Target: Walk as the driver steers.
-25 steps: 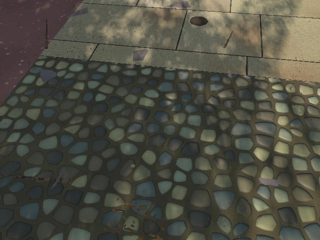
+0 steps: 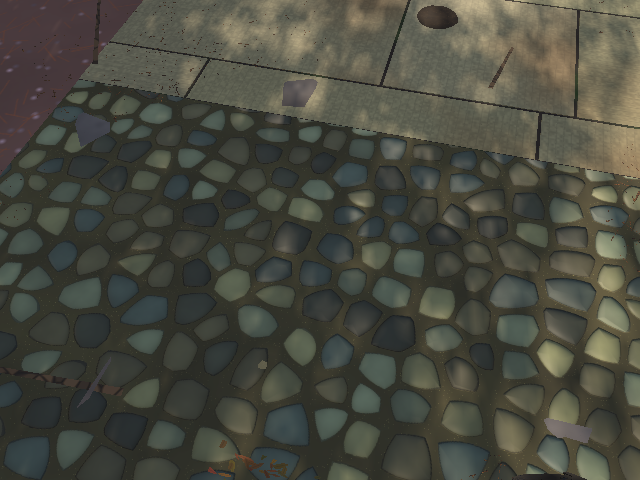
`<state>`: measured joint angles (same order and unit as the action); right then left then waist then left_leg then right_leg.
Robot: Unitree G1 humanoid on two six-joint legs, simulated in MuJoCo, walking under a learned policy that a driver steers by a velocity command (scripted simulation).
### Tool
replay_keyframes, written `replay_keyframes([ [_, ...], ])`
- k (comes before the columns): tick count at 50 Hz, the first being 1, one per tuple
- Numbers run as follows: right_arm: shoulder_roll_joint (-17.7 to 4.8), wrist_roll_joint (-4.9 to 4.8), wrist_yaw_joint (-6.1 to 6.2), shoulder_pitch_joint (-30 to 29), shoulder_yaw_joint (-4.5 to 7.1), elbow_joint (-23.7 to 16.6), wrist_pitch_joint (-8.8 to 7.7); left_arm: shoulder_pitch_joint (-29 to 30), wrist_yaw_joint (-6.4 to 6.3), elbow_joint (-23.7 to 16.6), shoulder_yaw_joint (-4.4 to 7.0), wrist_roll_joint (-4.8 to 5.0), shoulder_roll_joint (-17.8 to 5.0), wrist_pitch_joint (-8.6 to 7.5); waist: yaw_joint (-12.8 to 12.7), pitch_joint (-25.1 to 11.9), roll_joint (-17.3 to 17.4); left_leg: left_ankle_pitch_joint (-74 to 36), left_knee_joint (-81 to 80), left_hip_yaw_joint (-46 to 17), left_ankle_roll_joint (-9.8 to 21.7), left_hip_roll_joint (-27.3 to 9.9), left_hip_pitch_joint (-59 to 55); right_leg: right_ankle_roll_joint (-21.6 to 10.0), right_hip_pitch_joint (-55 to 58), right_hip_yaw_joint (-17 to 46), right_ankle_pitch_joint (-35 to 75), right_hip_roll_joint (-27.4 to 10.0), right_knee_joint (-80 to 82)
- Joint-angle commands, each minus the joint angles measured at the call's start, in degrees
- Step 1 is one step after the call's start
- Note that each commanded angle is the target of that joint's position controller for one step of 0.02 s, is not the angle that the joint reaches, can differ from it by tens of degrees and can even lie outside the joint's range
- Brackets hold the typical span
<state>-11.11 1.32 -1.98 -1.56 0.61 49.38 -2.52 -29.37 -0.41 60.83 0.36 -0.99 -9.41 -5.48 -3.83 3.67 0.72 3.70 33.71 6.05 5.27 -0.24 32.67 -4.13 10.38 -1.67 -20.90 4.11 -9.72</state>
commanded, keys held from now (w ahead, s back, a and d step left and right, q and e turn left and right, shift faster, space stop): w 0.10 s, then w+e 0.78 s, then w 0.12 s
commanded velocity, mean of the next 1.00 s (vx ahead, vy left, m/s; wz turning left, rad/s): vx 0.49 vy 0.00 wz -0.38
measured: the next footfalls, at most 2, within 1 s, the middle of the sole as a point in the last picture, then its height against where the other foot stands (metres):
left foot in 0.04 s outside the picture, level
right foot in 0.62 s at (405, 468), level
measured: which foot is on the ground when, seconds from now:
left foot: up 0.00-0.02, down 0.04-0.62, up 0.64-1.00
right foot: down 0.00-0.04, up 0.06-0.60, down 0.62-1.00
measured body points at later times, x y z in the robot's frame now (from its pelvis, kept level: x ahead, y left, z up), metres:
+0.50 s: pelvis +0.28 +0.01 +0.01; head +0.31 +0.00 +0.46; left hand +0.46 +0.21 -0.12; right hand +0.18 -0.21 -0.14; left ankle +0.17 +0.08 -0.73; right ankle +0.43 -0.13 -0.69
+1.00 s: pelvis +0.54 -0.08 +0.01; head +0.57 -0.10 +0.46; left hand +0.63 +0.19 -0.11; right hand +0.63 -0.37 -0.10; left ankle +0.77 +0.01 -0.67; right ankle +0.44 -0.08 -0.73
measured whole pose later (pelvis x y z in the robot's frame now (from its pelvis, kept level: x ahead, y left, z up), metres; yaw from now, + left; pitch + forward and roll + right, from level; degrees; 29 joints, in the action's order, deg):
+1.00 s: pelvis +0.54 -0.08 +0.01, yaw -26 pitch +2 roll +0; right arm -13.8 2.2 -1.4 2.4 1.7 44.9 -1.8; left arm -23.5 -0.1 54.4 3.7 -0.2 -14.0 -3.5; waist -4.3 2.6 2.2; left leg 1.6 42.6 -0.9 -1.7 -5.9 38.3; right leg -7.7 -0.4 6.1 -14.8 8.6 -14.7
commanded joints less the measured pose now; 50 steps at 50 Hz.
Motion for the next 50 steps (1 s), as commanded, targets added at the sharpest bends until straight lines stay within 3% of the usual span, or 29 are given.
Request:
replay_keyframes([
  [1, -7.24, -0.11, 1.39, 11.83, 2.53, 1.09, -1.19, 0.93, -0.62, -1.28, 1.95, -0.32, -10.15, -0.19, 8.75, -4.24, -5.72, 3.72, -2.91, 0.94, 3.44, 4.45, -16.99, -3.9, -4.6, 2.47, 65.69, -15.19, -18.02],
  [2, -8.72, 0.41, 1.99, 20.75, 3.42, 3.9, -1.69, 1.6, -0.53, -1.42, 1.95, -0.08, -10.38, 0.07, 12.5, -8.62, -4.7, 2.64, -6.01, -0.9, 4.96, 2.81, -29.01, -3.21, -10.24, 1.29, 58.87, -13.57, -29.78],
  [3, -13.55, 1.83, 2.61, 29.7, 4.79, 5.33, -1.92, 0.51, -0.31, -3.01, 1.31, 0.12, -7.93, 0.09, 14.36, -15.55, 1.4, 11.57, -6.59, -16.18, 7.78, -10.82, -42.08, -2.75, -21.42, -0.88, 36.63, -10.21, -47.71],
  [4, -15.83, 2.17, 2.12, 28.6, 5.28, 4.93, -1.55, -6.65, 0.31, -2.83, 0.75, 1.68, -2.54, 0.43, 9.05, -19.77, 11.86, 15.45, -14.43, -45.79, 16.43, -24.76, -52.21, -0.91, -41.34, -0.12, -9.91, 1.03, -68.11],
  [5, -13.04, -0.45, 1.5, 23.82, 5.05, 4.7, -1.22, -1.21, 0.06, -3.18, 2.18, 0.37, -8.38, 0.64, 8.92, -14.18, 3.14, 21.04, -18.81, -45.28, 14.84, -21.39, -46.01, -2.18, -45.96, 5.77, -5.2, -2.25, -70.05],
  [6, -9.57, -0.92, 1.37, 17.87, 4.1, 3.63, -1.49, 3.89, 0.29, -4.94, 2.41, 0.41, -8.55, 0.36, 6.76, -6.42, 1.79, 19.83, -20.75, -34.86, 12.59, -19.92, -37.13, -2.49, -46.56, 5.59, 1.0, -5.0, -67.12],
  [7, -6.69, -0.59, 1.17, 15.44, 3.41, 3.57, -2.14, 6.03, 0.4, -5.11, 2.33, 0.37, -7.61, 0.28, 5.41, -2.85, -0.78, 12.98, -22.89, -28.61, 10.75, -17.52, -30.23, -2.45, -44.07, 5.37, 3.91, -6.76, -64.17],
  [9, -3.42, -0.32, 1.72, 15.82, 2.32, 5.07, -3.13, 4.8, 1.09, -4.39, 2.27, -0.74, -5.55, 1.81, 2.34, -1.39, 0.27, 5.48, -25.01, -19.15, 7.1, -13.71, -22.92, -1.54, -38.56, 5.65, 5.38, -8.63, -59.74],
  [11, -4.01, -0.47, 1.93, 19.04, 2.28, 6.65, -4.26, 4.92, 1.7, -4.52, 2.34, -0.9, -4.29, 3.08, 1.57, -0.96, 1.0, 0.44, -26.19, -14.36, 6.3, -13.0, -21.48, -0.92, -38.33, 5.12, 6.38, -8.78, -58.04],
  [14, -5.77, -0.4, 2.14, 21.79, 2.53, 7.57, -4.75, 11.52, 2.23, -6.91, 2.53, -0.74, -4.67, 4.1, 1.99, 1.35, 1.37, -1.69, -28.2, -8.39, 4.68, -11.87, -22.51, -0.17, -45.16, 4.25, 12.5, -9.8, -54.42],
  [19, -5.29, -0.51, 2.61, 25.54, 1.91, 8.39, -4.68, 22.42, 2.75, -10.77, 1.98, -0.13, -4.01, 3.66, 4.22, 2.76, 1.83, -12.63, -27.23, -0.48, 1.59, -9.72, -26.53, 0.65, -48.5, 0.38, 22.23, -8.73, -40.1],
  [24, -6.13, -0.24, 3.84, 30.95, 1.81, 10.28, -3.97, 30.56, 3.02, -14.17, 1.28, -0.45, -3.53, 3.47, 6.68, 3.34, 2.41, -23.94, -23.57, 3.38, 1.23, -12.2, -36.37, -1.19, -47.88, -5.41, 20.85, -6.59, -28.52],
  [26, -7.13, -0.11, 4.37, 30.53, 1.99, 10.39, -3.51, 29.48, 2.89, -14.36, 1.64, -0.64, -4.23, 3.42, 5.3, 2.05, 3.27, -37.0, -18.66, 5.2, 0.87, -13.25, -39.67, -3.12, -44.37, -7.19, 15.96, -4.25, -26.53],
  [28, -8.74, 0.09, 4.91, 29.13, 2.48, 10.09, -2.91, 24.06, 2.49, -12.98, 2.45, -0.84, -5.61, 3.48, 2.39, -1.31, 5.19, -51.45, -9.21, 6.78, 0.73, -14.18, -41.28, -5.75, -37.58, -8.89, 9.65, -0.72, -26.16],
  [29, -9.62, 0.24, 4.85, 28.29, 2.8, 9.6, -2.43, 18.93, 2.36, -11.49, 3.16, -0.89, -6.83, 3.31, 0.2, -4.24, 5.71, -52.78, -0.98, 7.08, 1.08, -14.51, -40.66, -7.36, -32.03, -8.77, 7.43, 0.87, -24.66],
  [30, -10.24, 0.1, 4.52, 27.32, 3.05, 8.85, -2.06, 11.61, 2.15, -9.22, 4.22, -1.29, -8.56, 2.92, -3.18, -8.01, 4.85, -46.28, 10.72, 7.69, 0.72, -14.04, -36.29, -9.27, -22.19, -7.24, 8.17, 1.84, -19.94],
  [31, -9.66, -0.25, 4.02, 26.08, 2.96, 6.88, -2.19, 4.0, 1.45, -7.7, 5.99, -2.07, -13.22, 2.8, -6.82, -12.9, -0.06, -27.49, 28.29, 8.02, -0.59, -12.25, -23.99, -12.84, -8.85, 5.2, 3.01, -6.84, -16.56],
  [32, -4.34, -1.16, 2.57, 26.67, 2.38, 2.55, -2.86, 6.63, 1.07, -9.4, 7.47, -1.19, -18.5, 3.61, -2.19, -17.0, -15.75, 25.67, 51.26, 4.61, -4.31, 2.43, 3.18, -22.73, 8.01, 39.21, 4.6, -23.73, -10.38],
  [33, -8.91, -0.54, 2.17, 20.13, 3.03, 0.74, -3.78, 5.95, 1.01, -9.16, 7.29, 0.05, -17.75, 4.34, -3.84, -15.57, -4.49, 23.01, 53.27, -7.36, -3.46, 0.9, 11.15, -23.07, 6.88, 41.32, 5.92, -23.45, -6.14],
  [34, -8.16, -1.09, 1.89, 16.67, 2.76, -0.82, -4.68, 9.47, 0.55, -9.15, 6.68, 0.28, -15.45, 4.29, -1.92, -8.65, -2.11, 17.31, 49.13, -8.57, -3.09, -2.54, 12.99, -20.68, 0.38, 33.43, 8.69, -22.64, -4.83],
  [35, -8.09, -1.19, 2.06, 17.55, 2.8, -0.33, -5.0, 11.93, 0.55, -9.14, 5.95, 0.3, -12.1, 3.98, 1.15, -3.72, 2.59, 14.33, 42.69, -8.1, -3.29, -4.57, 9.39, -17.62, -8.05, 28.0, 16.09, -20.27, -3.45],
  [37, -6.72, 0.9, 2.07, 18.76, 2.65, -0.34, -2.89, 14.86, 0.13, -9.59, 5.01, 0.66, -9.81, 2.83, 4.93, -2.23, 2.82, 13.77, 35.77, -8.32, -5.01, -6.21, 2.19, -14.27, -16.48, 19.96, 25.53, -14.56, -2.85],
  [39, -5.9, 1.71, 1.64, 18.8, 2.61, -1.06, -0.85, 13.29, 0.24, -9.27, 4.99, 1.11, -10.82, 1.6, 5.81, -2.82, 1.12, 13.6, 31.89, -7.21, -6.53, -6.05, 0.51, -13.8, -18.76, 17.08, 31.67, -12.2, -2.82],
  [42, -5.97, 1.52, 1.3, 12.19, 2.47, -4.2, 0.18, 9.78, 0.39, -8.93, 5.41, 1.13, -12.86, 1.3, 4.34, -1.5, -1.41, 7.36, 24.33, -5.61, -8.16, -5.98, 3.5, -12.05, -19.91, 15.76, 32.98, -10.01, -1.98],
  [47, -6.06, 0.95, 0.71, 1.98, 1.86, -8.0, 0.19, 3.33, 0.31, -8.21, 4.99, 0.94, -12.09, 1.64, -0.04, -1.42, -4.1, -2.88, 11.39, -4.8, -7.65, -4.45, 6.66, -8.01, -13.29, 15.61, 36.15, -9.02, -3.2],
  [50, -5.75, 0.66, 0.32, -3.03, 1.22, -9.77, -0.28, 0.33, -0.18, -7.36, 4.44, 0.47, -11.4, 1.52, -2.1, -0.67, -4.51, -4.67, 5.04, -3.85, -6.17, -3.09, 6.49, -7.4, -8.64, 15.85, 38.58, -10.06, -3.9],
])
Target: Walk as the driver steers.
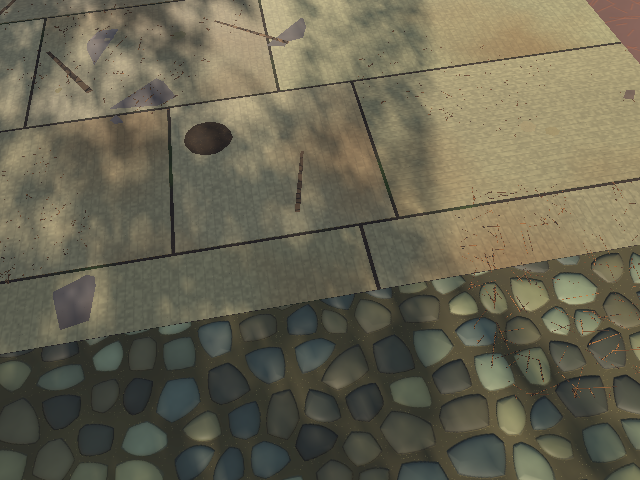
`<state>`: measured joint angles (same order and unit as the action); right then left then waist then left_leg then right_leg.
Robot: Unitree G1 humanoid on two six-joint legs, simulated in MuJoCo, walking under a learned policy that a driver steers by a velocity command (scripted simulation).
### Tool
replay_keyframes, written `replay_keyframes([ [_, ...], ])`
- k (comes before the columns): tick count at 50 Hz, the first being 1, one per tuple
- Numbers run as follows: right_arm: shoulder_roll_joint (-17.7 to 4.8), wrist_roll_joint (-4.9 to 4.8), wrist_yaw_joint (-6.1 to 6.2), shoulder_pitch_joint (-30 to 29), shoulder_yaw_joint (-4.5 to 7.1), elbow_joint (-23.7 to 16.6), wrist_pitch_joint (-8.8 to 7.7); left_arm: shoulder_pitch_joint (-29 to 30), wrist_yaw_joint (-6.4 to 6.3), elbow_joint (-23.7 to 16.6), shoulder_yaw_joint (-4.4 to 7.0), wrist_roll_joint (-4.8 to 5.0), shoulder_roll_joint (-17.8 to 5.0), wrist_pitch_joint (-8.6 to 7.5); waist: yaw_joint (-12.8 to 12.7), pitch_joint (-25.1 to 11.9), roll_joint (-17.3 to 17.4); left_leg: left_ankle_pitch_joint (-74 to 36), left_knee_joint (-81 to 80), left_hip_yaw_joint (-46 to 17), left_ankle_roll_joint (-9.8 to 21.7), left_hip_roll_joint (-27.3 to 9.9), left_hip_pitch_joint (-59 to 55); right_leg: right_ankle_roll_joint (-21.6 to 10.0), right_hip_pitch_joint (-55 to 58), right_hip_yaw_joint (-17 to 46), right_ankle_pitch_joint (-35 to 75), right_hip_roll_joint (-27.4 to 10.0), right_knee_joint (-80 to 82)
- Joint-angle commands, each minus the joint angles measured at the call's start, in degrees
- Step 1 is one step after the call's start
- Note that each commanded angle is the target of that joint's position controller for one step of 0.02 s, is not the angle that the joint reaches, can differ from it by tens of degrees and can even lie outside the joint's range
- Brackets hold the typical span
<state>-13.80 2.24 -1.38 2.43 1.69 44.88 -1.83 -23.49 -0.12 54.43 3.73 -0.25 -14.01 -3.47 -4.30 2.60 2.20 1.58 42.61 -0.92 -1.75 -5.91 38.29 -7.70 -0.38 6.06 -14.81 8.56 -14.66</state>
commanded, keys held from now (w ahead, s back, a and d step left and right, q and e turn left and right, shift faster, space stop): w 0.42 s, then w+q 0.58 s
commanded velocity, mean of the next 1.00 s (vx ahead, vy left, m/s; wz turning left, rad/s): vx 0.50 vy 0.00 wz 0.13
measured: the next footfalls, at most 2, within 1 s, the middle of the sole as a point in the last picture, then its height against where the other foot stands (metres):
left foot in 0.14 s outside the picture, level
right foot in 0.68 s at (413, 448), level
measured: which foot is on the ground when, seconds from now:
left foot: up 0.00-0.12, down 0.14-0.68, up 0.70-1.00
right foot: down 0.00-0.14, up 0.16-0.66, down 0.68-1.00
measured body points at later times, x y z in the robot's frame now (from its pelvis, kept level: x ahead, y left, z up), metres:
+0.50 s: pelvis +0.28 +0.04 +0.00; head +0.30 +0.05 +0.45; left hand +0.44 +0.27 -0.12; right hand +0.23 -0.21 -0.13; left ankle +0.23 +0.12 -0.74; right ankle +0.40 -0.11 -0.69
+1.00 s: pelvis +0.52 +0.00 +0.00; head +0.54 -0.01 +0.45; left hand +0.47 +0.26 -0.13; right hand +0.70 -0.23 -0.12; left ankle +0.59 +0.16 -0.67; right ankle +0.49 -0.09 -0.74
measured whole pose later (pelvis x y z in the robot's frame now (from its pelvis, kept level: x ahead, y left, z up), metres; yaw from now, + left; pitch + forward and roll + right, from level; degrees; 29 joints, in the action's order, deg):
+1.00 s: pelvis +0.52 +0.00 +0.00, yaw +13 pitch +1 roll -1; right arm -15.6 1.9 -3.0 9.8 4.2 47.6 0.3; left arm -21.9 -0.5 53.5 2.8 -1.1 -13.0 -5.9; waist -1.6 1.3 2.8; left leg 5.5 55.9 0.1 2.4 -4.8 38.2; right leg -3.0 -2.4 -12.5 -12.9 1.1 -14.4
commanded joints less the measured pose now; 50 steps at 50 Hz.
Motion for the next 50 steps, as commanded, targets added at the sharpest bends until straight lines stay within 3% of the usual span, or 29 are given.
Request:
replay_keyframes([
  [1, -3.18, -0.38, -0.36, -8.31, 0.01, -5.87, -1.21, -6.13, -0.66, -0.77, 0.96, -0.52, -6.96, -0.52, -2.02, 0.72, -6.17, -2.28, -5.7, 3.43, 1.53, 3.13, 0.37, -3.94, 3.56, 8.42, 33.56, -15.22, 0.68],
  [3, -4.09, -0.58, -0.36, -8.24, 0.11, -6.55, -1.71, -5.59, -1.09, -0.71, 0.97, -0.91, -7.97, -0.73, -0.99, 1.1, -6.68, -0.12, -9.25, 3.08, 3.4, 3.99, -2.72, -3.61, 5.52, 9.03, 37.01, -17.06, -0.64],
  [4, -4.86, -0.63, -0.21, -5.4, 0.37, -5.93, -1.96, -3.99, -1.24, -0.97, 1.01, -0.99, -8.63, -0.9, 0.91, 0.64, -6.9, 1.89, -11.31, 3.06, 4.58, 4.89, -7.26, -2.71, 5.15, 8.38, 41.38, -17.35, -2.37],
  [6, -7.36, -0.87, 0.75, 6.32, 1.58, -2.24, -2.62, -1.97, -1.04, -1.05, 1.15, -1.23, -9.9, -1.29, 6.16, -4.5, -6.66, 5.64, -14.47, 4.06, 6.91, 8.35, -21.54, -1.07, 4.58, 6.56, 53.67, -15.89, -13.81],
  [7, -8.81, -0.43, 1.5, 15.18, 2.25, 0.13, -3.21, -1.18, -0.69, -1.26, 0.99, -1.02, -9.56, -1.54, 10.44, -9.24, -4.8, 3.88, -16.57, 1.66, 8.65, 5.53, -33.93, -0.26, -0.92, 4.55, 47.63, -13.57, -24.81],
  [8, -13.31, 0.81, 2.35, 24.41, 3.2, 0.99, -3.4, -2.69, -0.48, -3.13, 0.09, -0.82, -6.09, -1.86, 12.41, -17.51, 2.22, 9.48, -15.94, -13.83, 11.41, -8.26, -47.1, 0.44, -10.35, 1.61, 25.97, -9.63, -41.67],
  [9, -16.5, 1.0, 1.72, 23.67, 4.37, 2.23, -2.71, -11.86, -0.19, -1.96, -0.22, 1.43, -2.75, -1.42, 7.37, -21.16, 15.88, 11.2, -23.84, -40.49, 20.0, -19.49, -56.56, 2.67, -27.84, -1.7, -15.88, 0.37, -58.32],
  [10, -10.68, -0.81, 1.09, 18.27, 3.39, 1.19, -2.06, -6.88, -0.55, -1.48, 0.36, -0.81, -7.66, -0.95, 6.51, -12.45, 3.4, 20.13, -27.04, -39.17, 17.99, -16.16, -48.82, 1.72, -33.27, 1.56, -11.56, -4.28, -60.76],
  [11, -7.14, -1.31, 0.86, 13.11, 2.5, 0.39, -2.16, -0.96, -0.06, -2.84, 0.45, -1.0, -7.39, -1.02, 5.76, -5.2, -0.43, 18.63, -28.23, -29.18, 16.68, -13.75, -40.38, 1.9, -33.35, 1.1, -5.99, -6.4, -58.4],
  [12, -5.42, -0.87, 0.66, 11.5, 2.02, 0.8, -2.46, 1.51, 0.27, -3.67, 0.13, -0.98, -6.17, -1.03, 4.9, -2.52, -1.98, 12.08, -29.67, -23.21, 15.41, -11.0, -35.62, 2.1, -32.27, 0.38, -3.47, -8.1, -55.94],
  [14, -4.12, -1.12, 0.89, 12.8, 1.42, 2.77, -3.18, 1.4, 1.04, -3.76, -0.18, -1.86, -4.72, 0.03, 3.07, -1.61, 1.41, 3.65, -31.44, -14.99, 13.51, -7.18, -30.87, 3.11, -29.05, -0.92, -2.3, -10.17, -51.97],
  [17, -4.83, -1.75, 0.7, 16.67, 1.55, 5.19, -4.37, 2.92, 1.76, -4.18, -0.57, -2.21, -3.29, 0.94, 2.47, -1.57, 2.24, -3.21, -33.3, -10.47, 14.08, -6.01, -30.52, 4.51, -30.69, -3.32, -0.56, -11.28, -48.88],
  [22, -5.05, -2.0, 0.68, 21.56, 1.51, 7.64, -4.12, 16.48, 2.27, -8.67, -1.59, -2.02, -2.17, 0.98, 5.0, 1.83, 1.56, -6.39, -36.12, -5.62, 13.59, -3.46, -31.38, 6.94, -36.63, -7.25, 9.12, -13.88, -35.09],
  [25, -5.95, -2.0, 0.9, 24.44, 1.69, 8.74, -3.95, 22.28, 2.32, -10.53, -2.35, -1.61, -1.2, 0.7, 6.55, 1.87, 1.89, -10.22, -34.48, -5.2, 13.03, -2.82, -32.08, 7.75, -33.33, -8.67, 13.02, -12.23, -25.59],
  [28, -6.93, -1.65, 1.25, 26.02, 1.91, 9.28, -3.5, 25.57, 1.93, -11.8, -2.39, -1.23, -2.03, 0.3, 7.33, 1.52, 2.18, -13.69, -31.22, -7.18, 13.04, -4.13, -35.14, 7.64, -31.06, -8.49, 12.66, -10.8, -20.61],
  [31, -8.24, -1.26, 1.65, 24.26, 2.42, 8.92, -3.1, 23.08, 1.34, -11.85, -1.77, -1.08, -3.93, -0.58, 5.11, 0.36, 2.82, -16.99, -26.18, -9.92, 11.92, -5.53, -36.69, 6.19, -24.49, -7.41, 7.29, -9.54, -16.25],
  [32, -8.73, -1.36, 1.66, 23.17, 2.62, 8.69, -3.02, 18.34, 0.96, -10.5, -1.26, -1.18, -4.88, -1.08, 2.8, -1.55, 2.4, -20.11, -21.23, -9.73, 11.15, -4.66, -36.04, 5.41, -18.02, -7.74, 5.98, -8.32, -13.26],
  [33, -7.91, -1.66, 1.46, 22.82, 2.47, 8.52, -3.01, 10.4, 0.29, -8.02, -0.37, -1.82, -6.85, -1.89, -0.42, -6.08, -0.53, -19.26, -11.13, -7.37, 9.99, -1.48, -32.88, 3.93, -6.83, -6.69, 7.03, -9.24, -10.05],
  [34, -5.26, -2.26, 1.27, 21.96, 1.81, 6.18, -3.21, 0.67, -0.64, -7.11, 0.81, -3.34, -11.47, -2.52, -3.87, -14.26, -6.52, -4.97, 4.64, -4.42, 8.72, 2.3, -23.65, 0.97, 6.96, 5.78, -0.08, -21.83, -8.65],
  [35, 0.86, -4.13, 1.55, 28.49, 0.71, 4.53, -2.82, -0.35, -0.72, -7.3, 2.18, -3.69, -16.77, -1.69, -0.63, -20.2, -18.71, 28.76, 21.04, 1.44, 6.83, 10.45, -5.56, -5.04, 18.84, 27.9, -4.27, -35.9, -3.36],
  [36, -5.73, -2.34, 2.03, 26.7, 2.22, 5.94, -1.81, 2.78, -0.49, -8.07, 1.49, -2.2, -11.73, -0.83, -0.16, -16.08, -10.49, 27.99, 26.92, -1.92, 7.56, 7.12, -1.18, -5.34, 12.73, 30.65, -11.2, -34.09, -0.7],
  [37, -6.0, -1.84, 1.53, 23.03, 2.67, 5.64, -1.57, 7.54, -0.31, -8.77, 0.2, -1.76, -7.01, -0.89, 1.51, -7.97, -6.24, 22.4, 26.81, -3.04, 7.72, 4.64, -0.73, -3.7, 5.01, 21.63, -11.09, -31.01, 0.71],
  [38, -4.44, -1.77, 1.0, 21.07, 2.5, 5.24, -1.46, 10.14, -0.11, -8.82, -0.29, -1.63, -4.88, -1.25, 2.68, -4.15, -5.86, 18.62, 24.98, -2.81, 7.28, 2.9, -2.29, -2.35, -0.9, 14.31, -4.52, -28.26, 2.73],
  [40, -3.55, -0.6, 0.09, 20.62, 2.73, 5.22, -0.09, 10.38, -0.46, -7.84, -0.7, -1.23, -3.26, -2.03, 4.7, -1.69, -8.15, 15.96, 22.9, -2.12, 6.09, 1.24, -5.2, 0.07, -6.45, 4.66, 4.08, -24.38, 4.76],
  [44, -2.3, -0.3, -1.05, 16.1, 2.73, 3.08, 1.57, 6.96, -0.49, -6.03, -0.17, -0.46, -4.23, -3.62, 5.52, -1.38, -6.79, 10.22, 22.46, -1.08, 4.76, 0.48, -1.49, -0.45, -5.89, -3.45, 14.07, -23.9, 6.49],
  [50, -1.61, -0.4, -2.24, 4.33, 1.83, -1.36, 1.63, 3.22, -0.46, -4.01, -0.05, -0.93, -4.63, -3.35, 3.79, 1.71, -6.26, -0.39, 8.05, 1.88, 3.92, 0.6, 1.37, -0.21, -3.99, -12.91, 19.96, -22.33, 6.77],
])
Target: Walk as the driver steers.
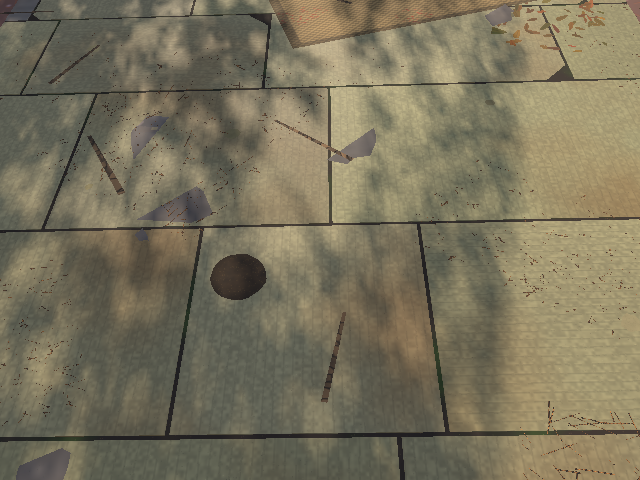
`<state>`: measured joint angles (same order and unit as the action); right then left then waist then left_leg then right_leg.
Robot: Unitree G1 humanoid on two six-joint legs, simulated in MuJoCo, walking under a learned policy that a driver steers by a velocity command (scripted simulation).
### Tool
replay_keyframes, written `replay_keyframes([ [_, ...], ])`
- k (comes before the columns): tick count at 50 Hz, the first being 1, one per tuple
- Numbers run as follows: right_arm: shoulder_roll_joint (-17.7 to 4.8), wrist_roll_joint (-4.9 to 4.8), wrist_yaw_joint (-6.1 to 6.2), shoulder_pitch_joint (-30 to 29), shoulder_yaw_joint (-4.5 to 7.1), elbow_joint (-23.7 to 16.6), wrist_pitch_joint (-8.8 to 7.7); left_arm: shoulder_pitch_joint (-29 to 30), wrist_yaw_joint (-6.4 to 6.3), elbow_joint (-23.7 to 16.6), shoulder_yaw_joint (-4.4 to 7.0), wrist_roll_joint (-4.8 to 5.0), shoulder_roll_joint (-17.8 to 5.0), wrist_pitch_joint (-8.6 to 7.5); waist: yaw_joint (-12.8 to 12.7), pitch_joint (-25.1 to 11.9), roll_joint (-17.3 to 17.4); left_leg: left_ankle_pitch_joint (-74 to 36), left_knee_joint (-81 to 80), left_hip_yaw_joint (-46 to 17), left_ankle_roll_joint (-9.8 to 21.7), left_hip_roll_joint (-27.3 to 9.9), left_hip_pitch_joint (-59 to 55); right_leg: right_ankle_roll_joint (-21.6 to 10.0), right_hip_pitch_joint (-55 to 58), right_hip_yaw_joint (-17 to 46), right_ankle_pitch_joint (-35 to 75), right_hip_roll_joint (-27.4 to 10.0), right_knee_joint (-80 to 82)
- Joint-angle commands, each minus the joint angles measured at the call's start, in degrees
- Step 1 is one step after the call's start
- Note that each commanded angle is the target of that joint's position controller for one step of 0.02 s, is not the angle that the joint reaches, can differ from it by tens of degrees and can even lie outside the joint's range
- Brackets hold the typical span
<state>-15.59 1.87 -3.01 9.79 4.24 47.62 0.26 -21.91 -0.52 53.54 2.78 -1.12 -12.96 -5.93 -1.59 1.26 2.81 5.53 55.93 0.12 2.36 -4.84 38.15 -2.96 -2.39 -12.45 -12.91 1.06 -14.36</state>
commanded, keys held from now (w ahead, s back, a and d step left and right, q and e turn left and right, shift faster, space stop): w+q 0.34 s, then w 0.14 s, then w+e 0.22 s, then e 0.30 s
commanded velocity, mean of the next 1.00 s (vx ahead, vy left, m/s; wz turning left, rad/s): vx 0.43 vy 0.00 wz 0.14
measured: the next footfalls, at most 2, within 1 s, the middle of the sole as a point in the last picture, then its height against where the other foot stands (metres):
left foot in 0.22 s outside the picture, level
right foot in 0.78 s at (336, 429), level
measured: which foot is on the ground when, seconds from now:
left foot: up 0.00-0.20, down 0.22-0.80, up 0.82-1.00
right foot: down 0.00-0.24, up 0.26-0.76, down 0.78-1.00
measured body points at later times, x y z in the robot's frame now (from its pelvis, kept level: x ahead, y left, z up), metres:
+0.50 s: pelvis +0.25 +0.07 +0.00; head +0.28 +0.09 +0.45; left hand +0.32 +0.35 -0.12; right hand +0.36 -0.19 -0.13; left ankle +0.21 +0.11 -0.75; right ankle +0.39 -0.08 -0.67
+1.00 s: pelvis +0.50 +0.08 -0.01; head +0.55 +0.07 +0.44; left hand +0.55 +0.36 -0.13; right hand +0.66 -0.16 -0.14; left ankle +0.51 +0.23 -0.66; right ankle +0.56 +0.04 -0.75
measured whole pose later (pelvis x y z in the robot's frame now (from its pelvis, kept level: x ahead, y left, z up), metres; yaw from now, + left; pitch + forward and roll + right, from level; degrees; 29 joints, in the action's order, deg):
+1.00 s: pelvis +0.50 +0.08 -0.01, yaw +5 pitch +0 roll +0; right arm -14.7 2.1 0.9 9.0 1.4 44.5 -1.1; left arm -14.9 0.8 47.9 3.2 -0.1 -15.3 -1.5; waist -0.7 5.9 1.6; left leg 20.2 65.3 -3.1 -1.7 -1.8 32.9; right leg -7.2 -16.3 0.9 -6.1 7.3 -22.5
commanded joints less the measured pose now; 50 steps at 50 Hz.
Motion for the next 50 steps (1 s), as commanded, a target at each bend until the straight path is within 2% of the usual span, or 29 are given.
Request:
replay_keyframes([
  [1, 0.38, 0.04, -0.82, -5.09, -0.99, -4.86, -0.53, 1.01, -0.13, -2.87, 1.01, -0.04, -6.16, -0.83, 0.54, 3.41, -6.94, -5.35, -8.42, 1.98, 0.12, -0.25, 0.55, -4.81, -1.45, 4.44, 18.93, -15.02, 6.34],
  [5, -0.07, 0.38, -1.33, -11.06, -1.37, -7.64, -0.69, -2.76, -0.64, -1.2, 1.45, -0.14, -7.8, 0.01, -1.18, 4.71, -6.75, -1.7, -16.41, 5.97, 2.7, 1.03, -1.15, -4.36, 4.81, 1.26, 24.97, -17.04, 3.97],
  [7, -0.58, 0.55, -1.14, -10.92, -1.15, -8.08, -0.68, -3.08, -0.96, -0.73, 1.64, -0.29, -8.76, 0.78, -0.5, 3.91, -7.35, 3.32, -18.87, 8.05, 4.67, 3.38, -4.53, -3.7, 7.62, -0.89, 37.14, -17.37, -0.74],
  [9, -1.85, 0.66, -0.54, -5.78, -0.4, -6.96, -0.79, -2.89, -1.21, -0.47, 2.14, -0.31, -10.75, 1.75, 2.09, 0.17, -8.83, 9.5, -20.25, 9.94, 7.19, 7.6, -12.11, -3.25, 9.27, -2.59, 53.71, -17.48, -11.55],
  [10, -3.02, 0.71, -0.09, 0.33, 0.36, -5.23, -1.24, -2.68, -1.16, -0.63, 2.33, -0.22, -11.51, 2.37, 4.59, -3.59, -8.46, 10.52, -22.62, 9.82, 8.7, 9.85, -19.24, -3.0, 7.97, -3.03, 54.42, -17.28, -21.32],
  [11, -5.35, 1.25, 0.73, 9.92, 1.63, -2.1, -1.76, -1.74, -0.97, -1.49, 2.26, -0.1, -11.42, 2.69, 9.08, -8.92, -5.36, 8.73, -27.18, 6.37, 10.84, 9.52, -33.05, -1.21, 0.11, -3.88, 44.59, -16.11, -35.64],
  [12, -12.16, 1.69, 1.67, 14.24, 3.58, -1.65, -1.78, -2.68, -0.31, -4.99, 1.04, 0.76, -6.14, 2.39, 8.93, -15.14, 5.02, 16.17, -29.18, -16.91, 16.56, -6.43, -51.18, 1.78, -21.43, -3.77, 10.66, -10.79, -55.53],
  [13, -15.56, -0.25, 1.91, 13.21, 4.21, -3.08, -1.2, 1.3, 0.48, -8.64, 1.51, 0.31, -7.19, 1.63, 7.65, -18.18, 7.66, 10.99, -38.58, -43.62, 22.06, -15.64, -56.54, 4.02, -36.48, 6.83, -18.71, -0.44, -68.24],
  [14, -14.16, -0.85, 2.32, 12.49, 3.87, -2.34, -0.69, 8.19, 0.74, -10.18, 1.66, -0.01, -8.48, 1.18, 8.49, -10.9, -0.01, 6.23, -39.9, -34.93, 20.21, -13.81, -52.74, 3.42, -42.56, 13.12, -13.08, -4.07, -68.07],
  [15, -11.23, -1.26, 2.7, 9.74, 3.12, -1.94, -0.84, 7.97, 0.86, -10.23, 1.08, 0.59, -7.19, 0.51, 6.04, -4.79, -1.51, 0.48, -40.3, -27.55, 18.35, -12.3, -44.72, 3.01, -41.36, 13.06, -7.75, -6.3, -63.41],
  [16, -8.62, -1.34, 2.85, 6.87, 2.4, -2.19, -1.22, 6.34, 0.73, -9.12, 1.12, 0.34, -6.91, 0.49, 3.1, -1.54, -3.7, -5.45, -41.07, -22.15, 15.61, -8.85, -37.93, 2.96, -37.4, 13.29, -5.8, -8.04, -57.73],
  [17, -7.02, -1.79, 3.02, 4.8, 1.84, -2.41, -1.65, 5.15, 0.68, -8.9, 1.16, -0.8, -6.89, 1.39, 0.92, -0.53, -3.27, -9.53, -41.76, -18.36, 14.3, -5.99, -33.22, 3.56, -33.66, 13.61, -5.51, -8.69, -54.68],
  [19, -5.42, -1.89, 2.78, 4.43, 1.08, -2.66, -3.04, 2.59, 1.16, -7.96, 1.02, -1.79, -6.02, 3.43, -0.62, -2.34, -2.23, -15.09, -42.69, -14.46, 13.86, -3.79, -30.24, 4.42, -29.37, 12.92, -4.63, -8.66, -51.85],
  [21, -6.31, -1.87, 2.54, 6.85, 1.15, -1.57, -3.93, 4.26, 1.61, -8.5, 0.84, -1.63, -5.18, 4.29, -0.46, -1.75, -1.73, -16.34, -44.34, -12.28, 13.35, -2.65, -29.12, 4.94, -30.22, 11.96, -1.21, -8.55, -47.98],
  [27, -6.23, -1.69, 2.56, 13.61, 0.55, 0.89, -4.63, 15.86, 2.22, -11.53, 0.42, -0.8, -5.11, 4.3, 3.89, 1.25, 0.46, -18.51, -46.58, -9.11, 9.12, -2.44, -36.6, 4.09, -37.09, 10.79, 11.4, -8.21, -32.91],
  [33, -5.9, -0.33, 3.56, 16.84, -0.24, 3.26, -5.05, 23.38, 3.09, -14.11, -0.26, -0.18, -4.81, 3.69, 5.89, 4.59, 0.32, -22.6, -47.35, -4.39, 8.02, -5.84, -44.59, -0.06, -37.03, 9.34, 11.92, -4.93, -22.46],
  [35, -6.49, -0.03, 4.15, 15.2, -0.34, 3.55, -5.08, 21.63, 3.16, -13.94, -0.12, -0.15, -5.1, 3.51, 4.13, 4.37, 0.4, -32.4, -44.49, -1.82, 7.03, -6.76, -45.75, -2.16, -32.46, 8.56, 8.09, -2.45, -19.63],
  [36, -6.78, 0.1, 4.43, 14.05, -0.42, 3.61, -5.11, 18.68, 2.86, -12.99, 0.04, -0.32, -5.24, 3.38, 2.7, 3.2, 0.85, -44.28, -40.04, -0.18, 6.12, -6.44, -45.9, -3.22, -28.08, 7.2, 5.83, -0.27, -18.91],
  [37, -7.31, 0.33, 4.67, 13.52, -0.39, 3.78, -5.01, 13.4, 2.41, -11.3, 0.43, -0.53, -5.97, 3.09, 0.69, 0.27, 1.42, -54.33, -32.63, 0.83, 5.15, -5.87, -46.53, -4.2, -22.65, 6.05, 4.1, 2.21, -18.38],
  [38, -8.04, 0.18, 4.83, 12.49, -0.23, 3.67, -4.73, 5.45, 1.99, -8.76, 1.02, -0.85, -7.0, 2.48, -2.61, -3.67, 1.14, -56.29, -21.48, 1.92, 4.04, -4.48, -45.5, -5.23, -14.95, 5.69, 6.43, 4.07, -14.6],
  [39, -8.42, -0.75, 5.0, 11.16, -0.34, 2.7, -4.93, -2.17, 1.57, -6.84, 1.79, -1.92, -9.05, 1.78, -6.35, -8.05, -0.2, -43.71, -7.44, 3.5, 2.55, -2.34, -36.66, -7.4, -2.26, 10.54, 15.6, 0.1, -11.71],
  [40, -3.9, -2.81, 4.66, 14.99, -1.35, -0.47, -5.41, -5.72, 1.13, -7.27, 3.93, -2.75, -17.4, 1.72, -4.14, -16.3, -13.5, -3.21, 18.38, 6.7, -0.95, 6.99, -16.42, -16.55, 16.86, 34.49, 42.59, -18.7, -15.91],
  [41, -5.62, -2.02, 4.65, 16.57, -0.86, -0.25, -5.22, -4.64, 1.66, -7.08, 3.89, 0.65, -16.12, 2.25, -2.25, -23.41, -12.59, 25.62, 28.2, -1.09, -1.45, 12.3, -8.26, -22.7, 21.24, 48.62, 62.98, -24.19, -11.84],
  [42, -5.66, -0.95, 4.6, 13.7, -1.05, -0.55, -4.78, 0.23, 1.72, -7.94, 3.76, 2.18, -14.67, 2.56, -0.64, -17.52, -6.7, 20.74, 28.6, -4.91, -1.45, 7.28, -6.17, -21.16, 14.38, 39.99, 59.51, -21.89, -11.71],
  [43, -5.47, -0.67, 4.38, 10.29, -1.31, -1.32, -4.89, 3.95, 1.6, -8.76, 2.77, 2.03, -10.78, 2.91, -0.32, -9.87, -3.69, 18.07, 24.95, -4.16, -1.73, 5.22, -4.65, -18.81, 6.24, 34.54, 53.35, -18.8, -8.89],
  [44, -5.32, -0.36, 4.2, 8.5, -1.24, -1.8, -4.48, 6.07, 1.32, -8.96, 2.05, 1.76, -8.41, 3.38, 1.12, -4.89, -1.7, 17.08, 20.96, -3.81, -2.04, 3.56, -4.97, -16.16, -0.32, 30.87, 48.02, -15.49, -6.26],
  [45, -5.22, 0.36, 4.01, 8.27, -1.28, -2.49, -3.36, 6.72, 0.95, -8.77, 1.7, 1.94, -7.53, 3.74, 2.48, -2.87, -2.09, 16.52, 17.2, -3.6, -2.78, 2.66, -7.01, -14.59, -5.45, 28.38, 45.92, -12.94, -4.45],
  [47, -3.81, 0.54, 3.86, 9.78, -1.55, -2.73, -1.21, 6.44, 1.05, -8.65, 1.99, 1.18, -9.21, 3.73, 3.84, -3.78, -3.41, 15.54, 13.05, -2.38, -4.05, 3.21, -10.92, -13.54, -10.43, 25.69, 47.24, -10.64, -3.66],
  [50, -3.46, 0.22, 4.11, 8.72, -1.61, -3.74, -0.17, 5.95, 1.11, -9.07, 2.78, 0.82, -11.6, 3.91, 3.95, -5.89, -4.65, 12.29, 8.23, -1.76, -5.21, 3.36, -10.33, -12.39, -11.52, 24.81, 45.79, -8.79, -3.9],
])
Over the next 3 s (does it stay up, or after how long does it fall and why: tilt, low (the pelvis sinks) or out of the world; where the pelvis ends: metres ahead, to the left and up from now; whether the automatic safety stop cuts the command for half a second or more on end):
stays up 1.13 0.04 -0.01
